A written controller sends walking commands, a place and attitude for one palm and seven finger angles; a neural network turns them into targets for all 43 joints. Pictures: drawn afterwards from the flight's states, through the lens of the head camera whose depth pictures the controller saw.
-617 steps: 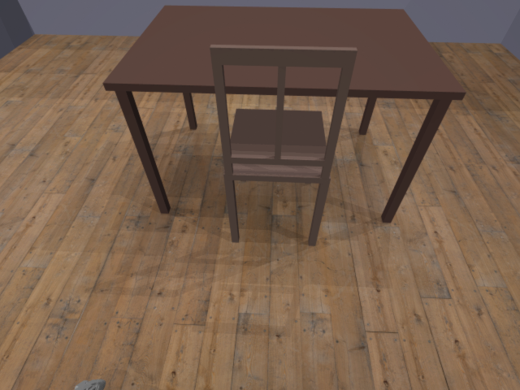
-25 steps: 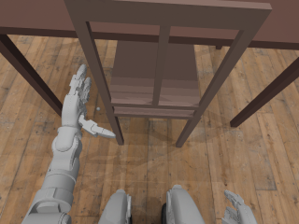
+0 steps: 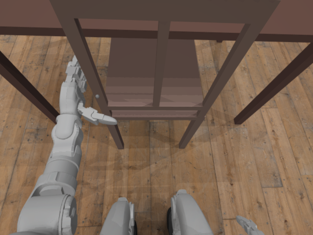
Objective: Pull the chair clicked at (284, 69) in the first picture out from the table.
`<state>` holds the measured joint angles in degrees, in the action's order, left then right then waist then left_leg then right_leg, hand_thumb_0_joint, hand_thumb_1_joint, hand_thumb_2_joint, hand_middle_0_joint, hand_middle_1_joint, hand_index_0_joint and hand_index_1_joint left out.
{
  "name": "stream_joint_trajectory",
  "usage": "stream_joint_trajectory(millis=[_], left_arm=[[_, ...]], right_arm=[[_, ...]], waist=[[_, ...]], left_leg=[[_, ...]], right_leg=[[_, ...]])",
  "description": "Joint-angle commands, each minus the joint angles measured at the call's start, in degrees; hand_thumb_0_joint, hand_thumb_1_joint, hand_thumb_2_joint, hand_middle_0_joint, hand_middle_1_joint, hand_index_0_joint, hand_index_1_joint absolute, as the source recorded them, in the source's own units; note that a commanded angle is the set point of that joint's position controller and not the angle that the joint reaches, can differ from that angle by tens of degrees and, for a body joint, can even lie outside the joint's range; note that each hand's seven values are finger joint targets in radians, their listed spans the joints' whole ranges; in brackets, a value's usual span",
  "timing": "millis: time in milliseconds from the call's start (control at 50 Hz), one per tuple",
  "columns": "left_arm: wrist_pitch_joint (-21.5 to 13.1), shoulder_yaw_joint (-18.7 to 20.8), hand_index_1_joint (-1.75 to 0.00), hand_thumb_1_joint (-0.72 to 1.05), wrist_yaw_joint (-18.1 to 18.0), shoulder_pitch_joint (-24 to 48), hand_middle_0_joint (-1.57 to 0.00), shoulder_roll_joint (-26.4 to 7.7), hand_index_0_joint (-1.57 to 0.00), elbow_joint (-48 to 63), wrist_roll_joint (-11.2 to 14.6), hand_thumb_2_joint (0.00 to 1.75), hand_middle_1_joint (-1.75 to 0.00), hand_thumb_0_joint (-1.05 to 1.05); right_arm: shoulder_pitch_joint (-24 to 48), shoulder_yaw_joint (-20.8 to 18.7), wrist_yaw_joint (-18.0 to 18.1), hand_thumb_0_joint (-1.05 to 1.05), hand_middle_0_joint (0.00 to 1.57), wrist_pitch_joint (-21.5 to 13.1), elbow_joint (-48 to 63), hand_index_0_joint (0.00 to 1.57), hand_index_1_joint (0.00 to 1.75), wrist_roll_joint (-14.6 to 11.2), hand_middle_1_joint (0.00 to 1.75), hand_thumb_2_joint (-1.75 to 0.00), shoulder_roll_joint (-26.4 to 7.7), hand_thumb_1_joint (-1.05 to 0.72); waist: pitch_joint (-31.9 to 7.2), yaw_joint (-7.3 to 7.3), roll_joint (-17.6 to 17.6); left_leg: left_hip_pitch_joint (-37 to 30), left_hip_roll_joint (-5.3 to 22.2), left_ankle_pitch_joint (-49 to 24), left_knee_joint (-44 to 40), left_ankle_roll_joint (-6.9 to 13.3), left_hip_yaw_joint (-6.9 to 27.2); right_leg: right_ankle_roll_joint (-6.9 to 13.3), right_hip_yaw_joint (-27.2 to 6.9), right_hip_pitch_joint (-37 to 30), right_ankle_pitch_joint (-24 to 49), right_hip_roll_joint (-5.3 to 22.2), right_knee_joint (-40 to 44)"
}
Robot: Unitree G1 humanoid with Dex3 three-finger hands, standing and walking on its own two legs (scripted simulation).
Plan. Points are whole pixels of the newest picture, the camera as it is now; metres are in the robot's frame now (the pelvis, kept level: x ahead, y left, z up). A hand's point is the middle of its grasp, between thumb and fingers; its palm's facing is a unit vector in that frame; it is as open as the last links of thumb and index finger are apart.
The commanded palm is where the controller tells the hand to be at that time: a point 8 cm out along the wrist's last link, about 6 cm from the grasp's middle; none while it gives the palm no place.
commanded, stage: push the fingers through the gap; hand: left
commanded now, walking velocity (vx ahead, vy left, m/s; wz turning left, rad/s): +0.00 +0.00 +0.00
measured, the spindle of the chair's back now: (159, 73) +0.51 -0.02 +0.04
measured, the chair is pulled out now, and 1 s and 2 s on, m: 0.00 0.00 0.00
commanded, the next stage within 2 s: hook a spindle and tug to test in 0.74 s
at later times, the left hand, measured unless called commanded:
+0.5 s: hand (99, 82) +0.49 +0.13 +0.03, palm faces -0.01 -1.00 -0.02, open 16.9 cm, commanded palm +0.46 +0.18 +0.02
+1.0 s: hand (100, 85) +0.48 +0.13 +0.02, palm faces -0.03 -1.00 -0.01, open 16.7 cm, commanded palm +0.46 +0.18 +0.02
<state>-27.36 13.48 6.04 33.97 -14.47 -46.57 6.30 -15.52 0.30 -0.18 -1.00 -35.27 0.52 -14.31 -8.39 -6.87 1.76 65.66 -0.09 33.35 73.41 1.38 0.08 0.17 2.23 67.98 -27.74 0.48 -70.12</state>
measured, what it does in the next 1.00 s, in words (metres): stands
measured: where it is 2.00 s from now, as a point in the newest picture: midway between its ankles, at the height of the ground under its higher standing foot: outside the picture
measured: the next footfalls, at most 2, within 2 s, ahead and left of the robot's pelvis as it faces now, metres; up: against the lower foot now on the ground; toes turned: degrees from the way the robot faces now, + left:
none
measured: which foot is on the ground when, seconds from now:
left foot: down 0.00-1.00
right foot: down 0.00-1.00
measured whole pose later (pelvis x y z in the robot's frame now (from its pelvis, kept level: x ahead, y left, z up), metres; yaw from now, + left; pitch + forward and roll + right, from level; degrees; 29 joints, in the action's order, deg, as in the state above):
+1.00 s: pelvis +0.00 +0.00 +0.00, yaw +0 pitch +27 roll -2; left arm -29.9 16.3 6.1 43.5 -16.9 -57.3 4.5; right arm -16.0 0.5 -1.5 1.9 -35.2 1.7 -14.4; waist -8.3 -8.7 1.8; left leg 68.1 0.2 33.4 74.3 1.4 0.5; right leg 0.2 2.6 70.1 -27.4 0.1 -70.3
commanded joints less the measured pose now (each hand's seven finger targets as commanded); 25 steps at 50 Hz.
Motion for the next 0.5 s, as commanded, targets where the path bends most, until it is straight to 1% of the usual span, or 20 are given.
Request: stream_joint_trajectory(millis=[0, 20, 40, 60, 100, 120, 140, 160, 180, 220, 240, 260, 300, 320, 380, 400, 420, 440, 460, 480], left_arm=[[-4.66, 3.09, -0.08, -0.5, -0.81, 20.5, -0.06, -10.98, -0.06, 9.33, -0.18, 0.3, -0.08, 0.0], [-4.77, 2.0, -0.08, -0.5, -0.8, 22.23, -0.06, -10.17, -0.06, 9.06, -0.44, 0.3, -0.08, 0.0], [-4.92, 2.49, -0.08, -0.5, -0.95, 23.21, -0.06, -10.46, -0.06, 8.85, -0.5, 0.3, -0.08, 0.0], [-4.92, 2.52, -0.08, -0.5, -0.84, 23.07, -0.06, -10.51, -0.06, 7.84, -0.91, 0.3, -0.08, 0.0], [-4.96, 2.27, -0.08, -0.5, -0.76, 24.31, -0.06, -10.14, -0.06, 6.06, -0.88, 0.3, -0.08, 0.0], [-5.13, 3.06, -0.08, -0.5, -0.73, 24.4, -0.06, -11.08, -0.06, 6.34, -0.86, 0.3, -0.08, 0.0], [-5.33, 2.23, -0.08, -0.5, -0.5, 25.15, -0.06, -10.22, -0.06, 6.84, -0.84, 0.3, -0.08, 0.0], [-5.52, 3.05, -0.08, -0.5, -0.48, 25.27, -0.06, -11.17, -0.06, 7.19, -0.87, 0.3, -0.08, 0.0], [-5.32, 1.79, -0.08, -0.5, -0.28, 25.38, -0.06, -9.58, -0.06, 6.02, -0.84, 0.3, -0.08, 0.0], [-5.04, 3.23, -0.08, -0.5, -0.38, 27.36, -0.06, -11.17, -0.06, 2.9, -1.02, 0.3, -0.08, 0.0], [-5.01, 3.26, -0.08, -0.5, -0.34, 28.28, -0.06, -11.27, -0.06, 1.38, -1.02, 0.3, -0.08, 0.0], [-5.11, 4.11, -0.08, -0.5, -0.39, 29.49, -0.06, -12.44, -0.06, 0.5, -1.31, 0.3, -0.08, 0.0], [-5.69, 5.32, -0.08, -0.5, -0.41, 31.87, -0.06, -14.38, -0.06, 0.68, -1.75, 0.3, -0.08, 0.0], [-6.08, 5.37, -0.08, -0.5, -0.41, 33.22, -0.06, -14.7, -0.06, 0.99, -1.91, 0.3, -0.08, 0.0], [-7.05, 4.18, -0.08, -0.5, -0.18, 32.4, -0.06, -12.9, -0.06, 3.04, -1.81, 0.3, -0.08, 0.0], [-6.99, 5.65, -0.08, -0.5, -0.18, 30.58, -0.06, -14.42, -0.06, 3.03, -1.68, 0.3, -0.08, 0.0], [-6.55, 5.13, -0.08, -0.5, 0.05, 28.71, -0.06, -13.67, -0.06, 2.27, -1.62, 0.3, -0.08, 0.0], [-6.04, 5.06, -0.08, -0.5, 0.26, 28.15, -0.06, -13.4, -0.06, 1.35, -1.38, 0.3, -0.08, 0.0], [-5.33, 4.91, -0.08, -0.5, 0.5, 26.85, -0.06, -12.7, -0.06, -0.35, -1.4, 0.3, -0.08, 0.0], [-4.85, 6.2, -0.08, -0.5, 0.46, 26.95, -0.06, -14.38, -0.06, -0.43, -1.32, 0.3, -0.08, 0.0]], right_arm=[[-6.66, -3.55, 0.2, 0.0, 0.2, -0.88, 3.93, 0.2, 0.3, 0.38, 0.3, -0.9, -9.07, -0.9], [-6.68, -3.5, 0.13, 0.0, 0.2, -0.76, 3.91, 0.2, 0.3, 0.42, 0.3, -0.9, -8.99, -0.9], [-7.05, -3.54, 0.12, 0.0, 0.2, -0.77, 3.81, 0.2, 0.3, 0.52, 0.3, -0.9, -9.06, -0.9], [-7.22, -3.48, -0.02, 0.0, 0.2, -0.66, 3.6, 0.2, 0.3, 0.58, 0.3, -0.9, -8.99, -0.9], [-7.6, -3.48, -0.14, 0.0, 0.2, -0.35, 3.4, 0.2, 0.3, 0.73, 0.3, -0.9, -9.04, -0.9], [-7.74, -3.61, -0.15, 0.0, 0.2, -0.2, 3.38, 0.2, 0.3, 0.73, 0.3, -0.9, -9.21, -0.9], [-7.95, -3.59, -0.24, 0.0, 0.2, -0.17, 3.63, 0.2, 0.3, 0.83, 0.3, -0.9, -9.14, -0.9], [-7.96, -3.68, -0.29, 0.0, 0.2, -0.06, 3.66, 0.2, 0.3, 0.85, 0.3, -0.9, -9.25, -0.9], [-7.93, -3.62, -0.44, 0.0, 0.2, 0.07, 3.48, 0.2, 0.3, 0.8, 0.3, -0.9, -9.0, -0.9], [-8.43, -3.55, -0.28, 0.0, 0.2, 0.38, 2.72, 0.2, 0.3, 0.96, 0.3, -0.9, -9.22, -0.9], [-8.9, -3.4, -0.27, 0.0, 0.2, 0.47, 2.54, 0.2, 0.3, 0.91, 0.3, -0.9, -9.26, -0.9], [-8.82, -3.38, -0.23, 0.0, 0.2, 0.59, 2.45, 0.2, 0.3, 0.91, 0.3, -0.9, -9.45, -0.9], [-9.07, -3.28, -0.22, 0.0, 0.2, 0.75, 2.55, 0.2, 0.3, 1.16, 0.3, -0.9, -9.4, -0.9], [-9.06, -3.19, -0.22, 0.0, 0.2, 0.81, 2.6, 0.2, 0.3, 1.3, 0.3, -0.9, -9.33, -0.9], [-9.26, -3.41, -0.66, 0.0, 0.2, 0.92, 3.02, 0.2, 0.3, 1.55, 0.3, -0.9, -9.15, -0.9], [-9.47, -3.53, -0.74, 0.0, 0.2, 1.11, 3.05, 0.2, 0.3, 1.6, 0.3, -0.9, -9.33, -0.9], [-9.31, -3.41, -0.93, 0.0, 0.2, 1.35, 3.33, 0.2, 0.3, 1.5, 0.3, -0.9, -9.29, -0.9], [-9.84, -3.42, -0.94, 0.0, 0.2, 1.56, 3.34, 0.2, 0.3, 1.44, 0.3, -0.9, -9.32, -0.9], [-9.53, -3.42, -1.03, 0.0, 0.2, 1.82, 3.3, 0.2, 0.3, 1.3, 0.3, -0.9, -9.22, -0.9], [-9.74, -3.45, -0.95, 0.0, 0.2, 2.16, 3.25, 0.2, 0.3, 1.18, 0.3, -0.9, -9.44, -0.9]], waist=[[-28.31, -1.06, 0.13], [-27.66, -1.48, 1.97], [-28.16, -1.49, 2.73], [-28.55, -1.33, 3.18], [-27.99, -1.76, 2.6], [-28.35, -1.69, 2.47], [-29.32, -1.76, 3.05], [-30.89, -1.3, 3.94], [-30.43, -1.9, 3.61], [-28.26, -2.75, 1.67], [-26.83, -3.21, 0.79], [-26.25, -3.31, 0.89], [-28.33, -2.88, 2.91], [-28.96, -2.91, 3.84], [-33.22, -2.48, 6.17], [-34.16, -1.94, 5.57], [-33.85, -1.73, 5.44], [-33.33, -2.28, 3.49], [-31.56, -2.28, 2.7], [-30.57, -2.35, 0.73]], left_leg=[[-14.4, 0.17, -22.55, -8.62, -0.65, 2.24], [-14.41, 0.09, -22.02, -8.75, -0.69, 2.21], [-15.1, 0.06, -22.49, -8.55, -0.64, 2.27], [-15.4, 0.09, -22.62, -8.61, -0.77, 2.15], [-15.26, 0.12, -22.83, -8.59, -0.74, 2.39], [-15.59, 0.24, -23.3, -8.49, -0.79, 2.38], [-16.33, 0.18, -24.37, -8.51, -0.75, 2.5], [-17.19, 0.26, -25.02, -8.39, -0.92, 2.5], [-17.14, 0.28, -24.63, -8.34, -0.86, 2.46], [-14.22, 0.21, -22.55, -7.85, -0.46, 2.2], [-13.25, 0.12, -21.66, -7.86, -0.23, 2.29], [-12.5, 0.16, -20.54, -7.81, -0.22, 2.26], [-12.47, -0.04, -20.48, -7.5, -0.17, 2.1], [-13.1, -0.05, -21.01, -7.4, -0.23, 2.11], [-17.74, 0.27, -25.88, -7.18, -0.62, 2.71], [-17.86, 0.4, -26.66, -7.07, -0.74, 2.66], [-17.33, 0.32, -26.73, -7.23, -0.7, 2.5], [-16.5, 0.38, -27.14, -7.33, -0.5, 2.62], [-14.43, 0.29, -25.4, -7.18, -0.29, 1.94], [-12.31, 0.3, -24.05, -7.28, -0.06, 1.78]], right_leg=[[1.26, -1.03, -19.4, 16.81, -0.78, 7.25], [1.3, -1.1, -18.58, 16.29, -0.72, 7.31], [1.41, -1.0, -17.88, 16.23, -0.81, 7.1], [1.4, -0.96, -17.85, 16.14, -0.77, 7.16], [1.44, -0.87, -17.73, 16.32, -0.9, 7.26], [1.46, -0.86, -17.66, 16.61, -0.85, 7.2], [1.55, -0.77, -17.87, 17.32, -0.95, 7.04], [1.58, -0.88, -18.07, 17.76, -0.86, 6.86], [1.47, -0.83, -17.71, 17.55, -0.97, 7.17], [1.21, -1.09, -17.67, 16.73, -1.01, 7.42], [1.25, -1.06, -17.24, 16.16, -1.15, 7.6], [1.18, -1.06, -16.6, 15.15, -1.05, 7.51], [1.29, -1.46, -17.23, 15.06, -0.96, 7.21], [1.33, -1.46, -17.19, 15.4, -0.94, 7.04], [1.51, -1.13, -16.98, 18.39, -1.09, 6.44], [1.52, -1.13, -17.94, 19.16, -1.08, 6.38], [1.54, -1.2, -18.5, 19.6, -1.15, 6.59], [1.58, -1.07, -19.23, 20.47, -1.29, 6.49], [1.33, -1.29, -19.39, 20.07, -1.18, 6.97], [1.2, -1.51, -20.6, 20.07, -1.16, 7.11]])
